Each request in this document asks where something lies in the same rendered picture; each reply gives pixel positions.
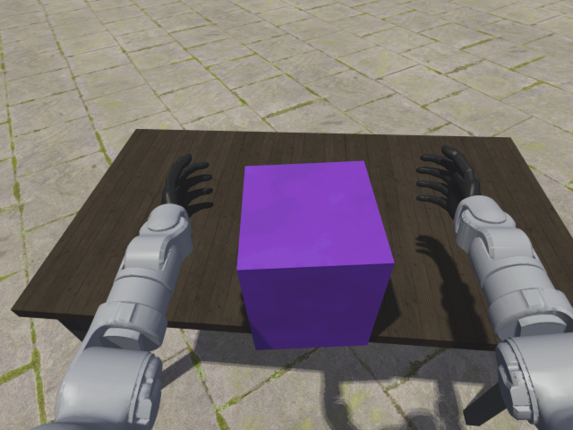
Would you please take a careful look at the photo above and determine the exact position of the left robot hand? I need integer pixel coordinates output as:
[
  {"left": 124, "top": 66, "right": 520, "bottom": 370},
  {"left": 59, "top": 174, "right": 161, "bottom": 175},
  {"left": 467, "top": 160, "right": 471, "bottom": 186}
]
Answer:
[{"left": 160, "top": 153, "right": 214, "bottom": 218}]

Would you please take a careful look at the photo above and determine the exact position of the robot left forearm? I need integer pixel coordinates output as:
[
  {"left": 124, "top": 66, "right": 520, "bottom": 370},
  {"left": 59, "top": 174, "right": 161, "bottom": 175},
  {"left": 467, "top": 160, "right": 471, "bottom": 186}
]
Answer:
[{"left": 55, "top": 203, "right": 193, "bottom": 419}]

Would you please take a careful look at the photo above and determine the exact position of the right robot hand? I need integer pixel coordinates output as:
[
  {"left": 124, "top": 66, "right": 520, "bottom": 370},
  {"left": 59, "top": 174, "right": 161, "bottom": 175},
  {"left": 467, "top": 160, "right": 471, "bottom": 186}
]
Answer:
[{"left": 416, "top": 145, "right": 481, "bottom": 219}]

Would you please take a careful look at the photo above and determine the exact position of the right robot upper arm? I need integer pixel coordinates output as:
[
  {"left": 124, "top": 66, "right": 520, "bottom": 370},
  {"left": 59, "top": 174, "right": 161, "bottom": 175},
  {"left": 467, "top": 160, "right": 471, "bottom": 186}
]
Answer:
[{"left": 495, "top": 332, "right": 573, "bottom": 430}]

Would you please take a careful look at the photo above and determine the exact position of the table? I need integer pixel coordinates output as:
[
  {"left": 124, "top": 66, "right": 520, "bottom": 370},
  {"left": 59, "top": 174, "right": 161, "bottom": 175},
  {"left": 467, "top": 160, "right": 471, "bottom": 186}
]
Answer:
[{"left": 11, "top": 129, "right": 573, "bottom": 426}]

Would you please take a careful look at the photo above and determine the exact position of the carton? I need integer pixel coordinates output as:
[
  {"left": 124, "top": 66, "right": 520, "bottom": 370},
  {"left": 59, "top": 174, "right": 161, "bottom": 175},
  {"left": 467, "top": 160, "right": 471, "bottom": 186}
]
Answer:
[{"left": 236, "top": 161, "right": 395, "bottom": 350}]

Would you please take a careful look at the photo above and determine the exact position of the robot right forearm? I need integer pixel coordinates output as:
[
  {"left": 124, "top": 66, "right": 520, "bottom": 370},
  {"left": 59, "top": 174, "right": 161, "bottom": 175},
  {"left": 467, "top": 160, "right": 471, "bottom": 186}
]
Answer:
[{"left": 453, "top": 195, "right": 573, "bottom": 341}]

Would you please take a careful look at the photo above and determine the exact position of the left robot upper arm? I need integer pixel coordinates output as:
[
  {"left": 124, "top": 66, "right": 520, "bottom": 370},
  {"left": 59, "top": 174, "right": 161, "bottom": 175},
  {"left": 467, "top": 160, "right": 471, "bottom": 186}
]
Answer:
[{"left": 30, "top": 346, "right": 163, "bottom": 430}]

